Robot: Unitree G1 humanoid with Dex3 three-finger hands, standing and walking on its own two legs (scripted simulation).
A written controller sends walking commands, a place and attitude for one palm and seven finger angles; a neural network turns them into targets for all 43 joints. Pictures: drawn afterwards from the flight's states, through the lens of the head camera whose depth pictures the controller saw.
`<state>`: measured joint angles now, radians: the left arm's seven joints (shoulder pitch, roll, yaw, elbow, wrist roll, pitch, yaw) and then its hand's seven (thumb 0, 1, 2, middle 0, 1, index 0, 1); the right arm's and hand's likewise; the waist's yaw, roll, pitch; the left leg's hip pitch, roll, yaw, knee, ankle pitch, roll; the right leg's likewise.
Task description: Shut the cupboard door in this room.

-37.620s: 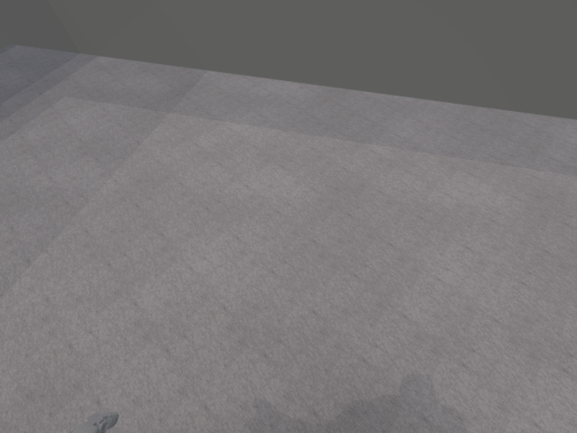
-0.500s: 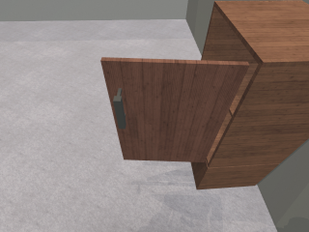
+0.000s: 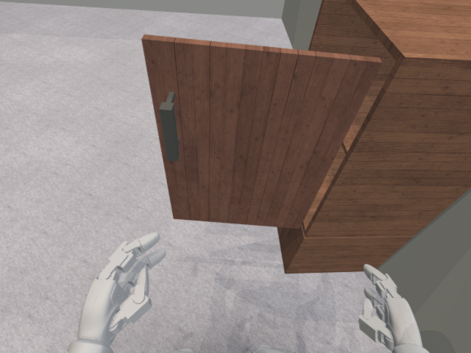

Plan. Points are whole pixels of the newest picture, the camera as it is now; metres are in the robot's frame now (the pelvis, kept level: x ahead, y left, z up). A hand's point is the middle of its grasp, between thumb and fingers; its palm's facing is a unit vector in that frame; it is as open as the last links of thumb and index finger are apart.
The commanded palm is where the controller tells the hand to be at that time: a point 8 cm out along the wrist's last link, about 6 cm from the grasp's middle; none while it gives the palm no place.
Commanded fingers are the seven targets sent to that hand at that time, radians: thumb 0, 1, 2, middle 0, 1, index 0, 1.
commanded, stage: raise the hand and make a fist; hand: left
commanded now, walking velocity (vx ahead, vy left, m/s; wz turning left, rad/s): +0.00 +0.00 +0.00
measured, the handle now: (172, 127) +0.53 +0.16 +0.07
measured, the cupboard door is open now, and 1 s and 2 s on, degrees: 84 84 84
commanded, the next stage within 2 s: bring the fist close to the handle in 1.54 s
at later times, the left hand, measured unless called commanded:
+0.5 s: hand (114, 292) +0.21 +0.19 +0.03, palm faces +0.10 -0.99 -0.03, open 4.0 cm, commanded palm +0.17 +0.24 +0.04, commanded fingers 0.00 0.90 0.90 -1.01 -1.18 -1.01 -1.18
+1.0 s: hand (92, 282) +0.21 +0.22 +0.05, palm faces -0.02 -1.00 -0.03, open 3.1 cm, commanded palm +0.19 +0.28 +0.06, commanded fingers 0.00 0.90 0.90 -1.30 -1.50 -1.30 -1.50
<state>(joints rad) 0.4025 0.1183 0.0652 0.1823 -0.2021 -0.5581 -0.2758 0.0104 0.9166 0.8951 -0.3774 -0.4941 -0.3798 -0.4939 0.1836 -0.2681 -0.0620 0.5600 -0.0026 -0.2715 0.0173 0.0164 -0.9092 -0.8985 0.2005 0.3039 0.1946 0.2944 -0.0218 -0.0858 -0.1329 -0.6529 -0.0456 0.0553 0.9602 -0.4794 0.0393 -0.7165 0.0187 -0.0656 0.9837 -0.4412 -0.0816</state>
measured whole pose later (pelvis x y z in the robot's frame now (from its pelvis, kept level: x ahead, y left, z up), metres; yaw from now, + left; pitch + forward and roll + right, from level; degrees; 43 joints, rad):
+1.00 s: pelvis +0.00 +0.04 +0.00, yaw +1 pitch +11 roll -3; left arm 0.40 0.24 0.10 -0.07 -0.25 -0.30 -0.25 0.02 0.90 0.90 -1.26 -1.45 -1.26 -1.45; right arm 0.24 -0.24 0.05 0.44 0.03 -0.18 -0.05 0.01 -0.90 -0.90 0.20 0.30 0.20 0.30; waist 0.02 0.05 -0.13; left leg -0.72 -0.05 0.01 1.04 -0.52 0.08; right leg -0.72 0.02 -0.11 0.96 -0.44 -0.03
